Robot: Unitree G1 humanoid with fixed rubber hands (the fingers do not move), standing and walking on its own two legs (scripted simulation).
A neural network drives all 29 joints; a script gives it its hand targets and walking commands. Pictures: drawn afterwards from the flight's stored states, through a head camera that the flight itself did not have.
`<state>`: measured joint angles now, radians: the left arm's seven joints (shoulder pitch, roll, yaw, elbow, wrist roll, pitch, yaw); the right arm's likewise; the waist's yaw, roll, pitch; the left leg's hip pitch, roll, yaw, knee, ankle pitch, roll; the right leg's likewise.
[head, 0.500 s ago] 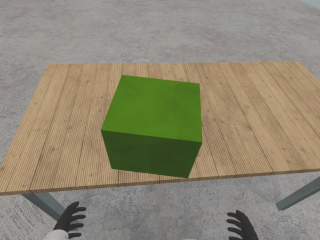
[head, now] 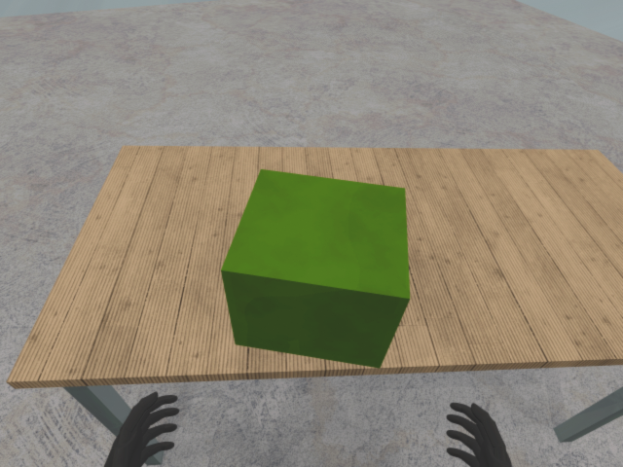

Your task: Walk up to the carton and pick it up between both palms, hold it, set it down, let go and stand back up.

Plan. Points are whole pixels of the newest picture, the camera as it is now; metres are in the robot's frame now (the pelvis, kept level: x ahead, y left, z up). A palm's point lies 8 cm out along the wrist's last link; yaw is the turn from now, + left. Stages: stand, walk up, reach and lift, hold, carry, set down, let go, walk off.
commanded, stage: reach and lift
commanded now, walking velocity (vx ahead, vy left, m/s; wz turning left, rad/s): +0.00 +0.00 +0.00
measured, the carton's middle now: (319, 267) +0.42 -0.01 -0.01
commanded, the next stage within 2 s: none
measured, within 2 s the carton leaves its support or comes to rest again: neither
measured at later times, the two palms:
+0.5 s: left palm (114, 449) +0.15 +0.23 -0.02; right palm (477, 434) +0.17 -0.20 -0.02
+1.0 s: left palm (126, 367) +0.23 +0.23 +0.03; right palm (471, 368) +0.23 -0.20 +0.02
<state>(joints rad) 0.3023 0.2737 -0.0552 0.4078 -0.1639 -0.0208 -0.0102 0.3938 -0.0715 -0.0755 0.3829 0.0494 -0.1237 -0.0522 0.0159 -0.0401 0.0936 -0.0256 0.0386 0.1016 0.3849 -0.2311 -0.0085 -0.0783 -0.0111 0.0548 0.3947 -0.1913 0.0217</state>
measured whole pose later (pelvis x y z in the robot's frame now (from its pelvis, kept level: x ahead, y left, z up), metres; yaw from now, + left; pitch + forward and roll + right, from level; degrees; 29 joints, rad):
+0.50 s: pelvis +0.02 +0.00 +0.00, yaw +3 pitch -7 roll -1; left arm 0.43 0.33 -0.13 0.22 -0.27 -0.22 -0.04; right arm 0.47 -0.06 -0.03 0.20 0.15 -0.22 -0.11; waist 0.01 0.00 0.08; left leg -0.03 0.04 0.05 0.43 -0.28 -0.01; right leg -0.03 -0.01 0.00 0.37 -0.22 0.02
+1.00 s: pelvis +0.02 +0.00 +0.00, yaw +2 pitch -5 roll +0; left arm 0.18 0.34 -0.08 0.10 -0.32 0.06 -0.01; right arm 0.26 -0.10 -0.06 0.03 0.18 0.09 -0.14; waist 0.02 0.00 0.07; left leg -0.06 0.03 0.06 0.39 -0.24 -0.01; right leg -0.08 -0.02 0.01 0.36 -0.20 0.03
